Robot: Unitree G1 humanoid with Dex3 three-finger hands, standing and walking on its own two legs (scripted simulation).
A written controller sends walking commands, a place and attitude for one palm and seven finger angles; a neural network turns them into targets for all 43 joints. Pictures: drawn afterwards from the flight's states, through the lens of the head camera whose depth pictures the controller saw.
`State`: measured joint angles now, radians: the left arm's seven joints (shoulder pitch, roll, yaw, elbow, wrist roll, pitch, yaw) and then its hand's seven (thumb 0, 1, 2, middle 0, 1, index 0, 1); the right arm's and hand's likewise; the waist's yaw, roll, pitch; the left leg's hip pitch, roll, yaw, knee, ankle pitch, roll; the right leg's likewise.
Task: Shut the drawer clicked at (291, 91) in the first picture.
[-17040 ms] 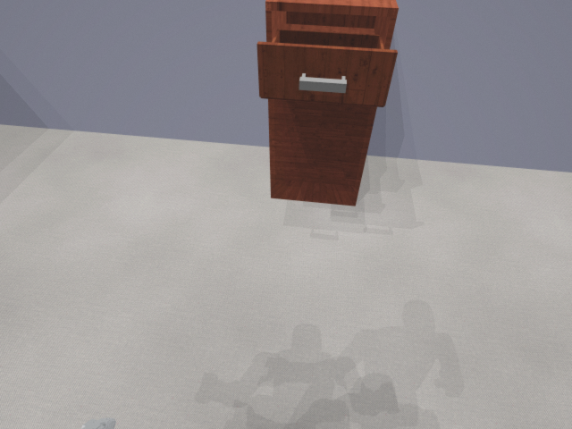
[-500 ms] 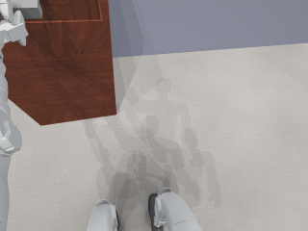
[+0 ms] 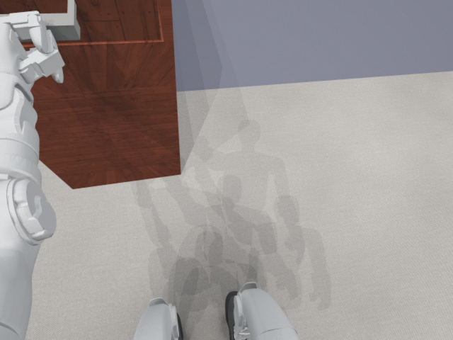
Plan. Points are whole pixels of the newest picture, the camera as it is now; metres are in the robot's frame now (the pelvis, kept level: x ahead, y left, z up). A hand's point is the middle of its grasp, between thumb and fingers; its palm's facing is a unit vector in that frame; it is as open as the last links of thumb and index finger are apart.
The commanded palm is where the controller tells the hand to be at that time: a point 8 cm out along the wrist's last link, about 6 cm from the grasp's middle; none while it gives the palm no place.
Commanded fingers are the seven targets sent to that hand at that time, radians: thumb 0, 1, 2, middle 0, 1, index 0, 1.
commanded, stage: pull the fist back off the drawer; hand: left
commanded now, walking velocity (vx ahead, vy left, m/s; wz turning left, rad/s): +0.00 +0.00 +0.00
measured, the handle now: (31, 17) +0.64 +0.24 +0.10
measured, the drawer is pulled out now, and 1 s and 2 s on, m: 0.00 0.00 0.00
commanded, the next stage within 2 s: draw the hand back to the body in 0.08 s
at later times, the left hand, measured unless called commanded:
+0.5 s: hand (29, 79) +0.49 +0.21 +0.12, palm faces +0.09 -1.00 -0.02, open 3.2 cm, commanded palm +0.44 +0.25 +0.14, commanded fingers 0.00 0.90 0.90 -1.40 -1.60 -1.40 -1.60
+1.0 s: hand out of the picture +0.32 +0.23 +0.18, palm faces +0.33 -0.91 -0.26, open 3.3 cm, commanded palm +0.28 +0.26 +0.20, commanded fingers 0.00 0.90 0.90 -1.40 -1.60 -1.40 -1.60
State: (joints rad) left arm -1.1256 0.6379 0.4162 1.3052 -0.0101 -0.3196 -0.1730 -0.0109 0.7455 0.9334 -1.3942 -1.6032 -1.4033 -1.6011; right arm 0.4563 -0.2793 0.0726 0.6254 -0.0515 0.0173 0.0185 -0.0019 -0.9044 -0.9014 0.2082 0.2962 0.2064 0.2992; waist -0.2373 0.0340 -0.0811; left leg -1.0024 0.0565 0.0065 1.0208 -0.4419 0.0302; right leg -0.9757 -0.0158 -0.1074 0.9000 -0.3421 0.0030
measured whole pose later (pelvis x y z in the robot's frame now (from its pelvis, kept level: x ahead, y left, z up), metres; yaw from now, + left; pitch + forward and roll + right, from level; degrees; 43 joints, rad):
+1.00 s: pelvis +0.05 -0.01 +0.07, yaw +1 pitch -1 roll +0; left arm 0.06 0.30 0.19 0.02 -0.08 -0.06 0.08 0.01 0.89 0.90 -1.40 -1.60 -1.41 -1.60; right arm 0.18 -0.24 0.05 0.58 0.03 -0.04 -0.07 0.01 -0.90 -0.90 0.21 0.30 0.20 0.30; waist 0.04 0.05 -0.01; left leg -0.15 0.01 0.05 0.47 -0.30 0.01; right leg -0.18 -0.03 -0.07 0.46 -0.26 0.00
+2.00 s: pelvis +0.02 +0.00 +0.07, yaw +0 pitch +1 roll -1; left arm 0.61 0.36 0.33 -0.49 -0.04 -0.18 0.10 0.01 0.89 0.90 -1.40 -1.60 -1.41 -1.60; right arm 0.19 -0.24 -0.02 0.57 0.00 -0.02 -0.06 0.01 -0.90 -0.90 0.21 0.30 0.20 0.30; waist -0.01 0.04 0.05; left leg -0.21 0.01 0.07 0.44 -0.24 0.03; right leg -0.23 -0.03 -0.05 0.38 -0.16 0.02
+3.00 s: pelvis -0.13 +0.01 +0.05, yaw +2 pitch +0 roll -4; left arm 0.66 0.46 0.40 -0.62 -0.04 -0.32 0.12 0.01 0.88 0.89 -1.40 -1.60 -1.41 -1.60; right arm 0.19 -0.21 -0.02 0.57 0.00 -0.09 -0.07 0.01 -0.90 -0.90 0.21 0.30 0.21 0.30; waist -0.02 0.02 0.02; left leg -0.53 0.01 -0.01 0.63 -0.25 0.01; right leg -0.31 0.07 0.03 0.53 -0.24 0.01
